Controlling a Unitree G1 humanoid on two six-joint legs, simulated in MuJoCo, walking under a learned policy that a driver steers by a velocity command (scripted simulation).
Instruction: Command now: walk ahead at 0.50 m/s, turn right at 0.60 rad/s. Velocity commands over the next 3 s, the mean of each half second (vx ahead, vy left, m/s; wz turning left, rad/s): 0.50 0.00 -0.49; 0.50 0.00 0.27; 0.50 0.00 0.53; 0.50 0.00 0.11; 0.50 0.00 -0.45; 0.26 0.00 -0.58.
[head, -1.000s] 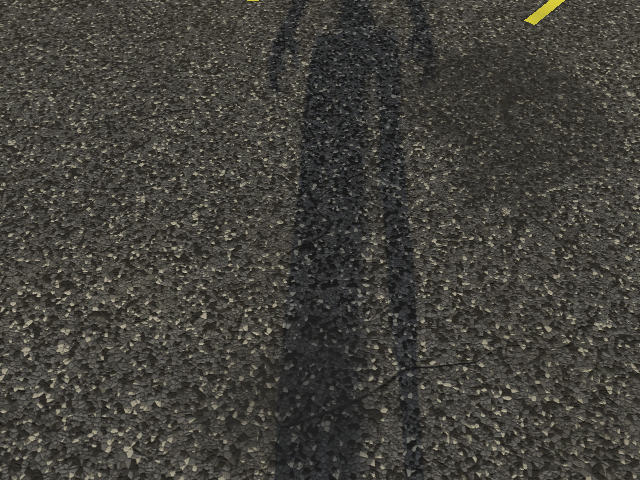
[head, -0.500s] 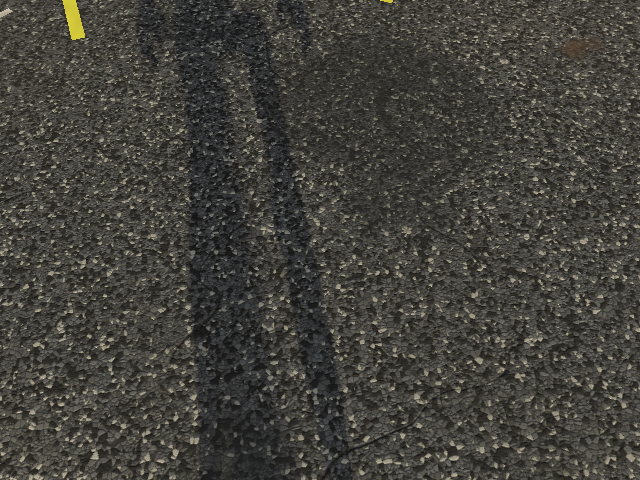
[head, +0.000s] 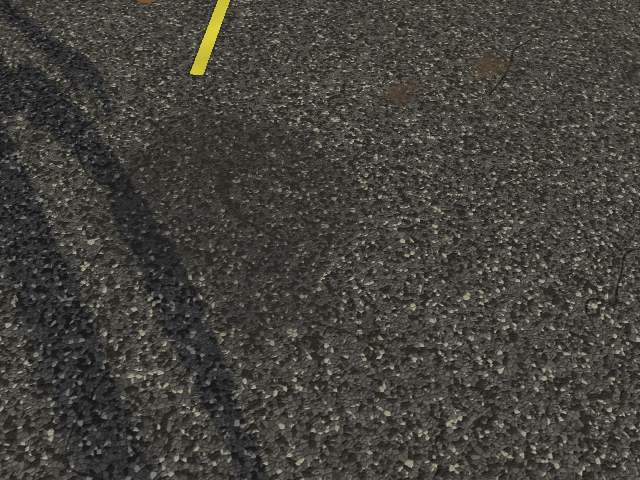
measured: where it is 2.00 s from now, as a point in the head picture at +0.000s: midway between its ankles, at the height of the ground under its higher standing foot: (320, 252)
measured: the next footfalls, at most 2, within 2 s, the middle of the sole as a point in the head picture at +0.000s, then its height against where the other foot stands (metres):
right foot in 0.32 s outside the picture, level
left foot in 0.88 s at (320, 397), level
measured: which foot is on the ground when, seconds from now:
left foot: down 0.00-0.34, up 0.36-0.86, down 0.88-1.00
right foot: up 0.00-0.30, down 0.32-0.88, up 0.90-1.00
